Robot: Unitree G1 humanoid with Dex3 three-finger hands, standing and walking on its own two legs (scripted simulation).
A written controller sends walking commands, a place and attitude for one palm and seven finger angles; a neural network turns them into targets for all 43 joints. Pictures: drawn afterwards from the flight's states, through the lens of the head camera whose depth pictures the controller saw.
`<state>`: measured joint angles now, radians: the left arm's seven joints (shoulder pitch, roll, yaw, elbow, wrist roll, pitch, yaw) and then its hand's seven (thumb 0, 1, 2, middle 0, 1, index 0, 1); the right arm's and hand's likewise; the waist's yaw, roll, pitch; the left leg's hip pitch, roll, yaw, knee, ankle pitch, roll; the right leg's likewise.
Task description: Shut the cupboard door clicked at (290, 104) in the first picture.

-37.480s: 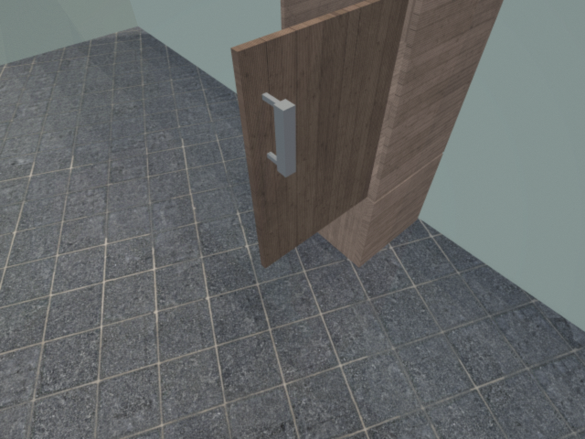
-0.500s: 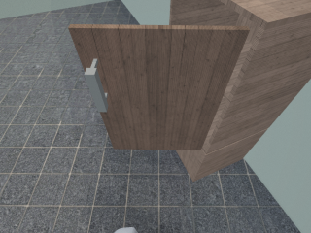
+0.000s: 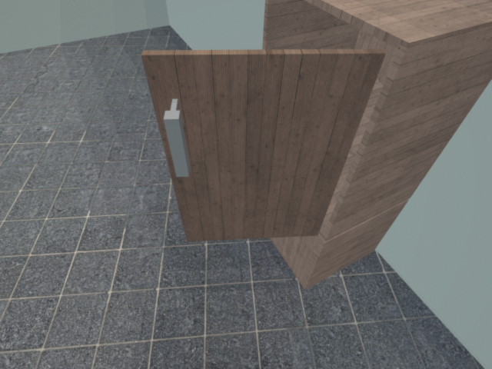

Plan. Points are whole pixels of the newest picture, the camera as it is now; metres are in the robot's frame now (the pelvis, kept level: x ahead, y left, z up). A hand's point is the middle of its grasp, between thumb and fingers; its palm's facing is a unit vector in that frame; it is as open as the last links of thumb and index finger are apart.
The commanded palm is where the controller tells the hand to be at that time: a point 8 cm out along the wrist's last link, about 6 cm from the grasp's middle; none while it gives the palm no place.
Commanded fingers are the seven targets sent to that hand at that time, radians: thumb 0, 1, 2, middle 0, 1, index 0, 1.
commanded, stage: come to a stop and stand still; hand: left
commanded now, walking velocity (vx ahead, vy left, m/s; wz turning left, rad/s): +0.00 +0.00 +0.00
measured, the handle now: (179, 138) +0.51 +0.16 +0.09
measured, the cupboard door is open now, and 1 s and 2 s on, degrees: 66 66 66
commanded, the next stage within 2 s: look again from close up in 0.96 s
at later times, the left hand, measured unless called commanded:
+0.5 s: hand out of the picture +0.01 +0.18 -0.18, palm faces +0.00 -0.98 -0.19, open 7.4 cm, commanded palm none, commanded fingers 0.00 0.90 0.90 -0.20 -0.30 -0.20 -0.30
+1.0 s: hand out of the picture +0.09 +0.19 -0.18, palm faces -0.01 -0.98 -0.21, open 7.4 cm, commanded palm none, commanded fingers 0.00 0.90 0.90 -0.20 -0.30 -0.20 -0.30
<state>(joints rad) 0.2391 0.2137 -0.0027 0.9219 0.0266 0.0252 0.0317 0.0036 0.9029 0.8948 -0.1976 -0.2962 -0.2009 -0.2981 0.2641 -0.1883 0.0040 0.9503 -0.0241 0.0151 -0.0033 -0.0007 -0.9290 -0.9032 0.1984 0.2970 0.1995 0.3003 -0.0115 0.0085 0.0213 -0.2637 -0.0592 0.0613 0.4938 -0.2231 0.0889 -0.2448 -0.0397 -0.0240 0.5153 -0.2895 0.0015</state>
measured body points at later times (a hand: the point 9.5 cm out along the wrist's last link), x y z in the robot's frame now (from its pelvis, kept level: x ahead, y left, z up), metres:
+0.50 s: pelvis +0.03 +0.00 +0.00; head +0.05 +0.01 +0.45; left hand +0.01 +0.23 -0.16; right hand +0.07 -0.23 -0.14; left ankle +0.03 +0.06 -0.74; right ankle +0.01 -0.14 -0.74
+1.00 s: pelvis +0.05 +0.00 +0.00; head +0.07 +0.01 +0.45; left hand +0.09 +0.24 -0.16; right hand +0.09 -0.23 -0.15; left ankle +0.03 +0.06 -0.74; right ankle +0.01 -0.14 -0.74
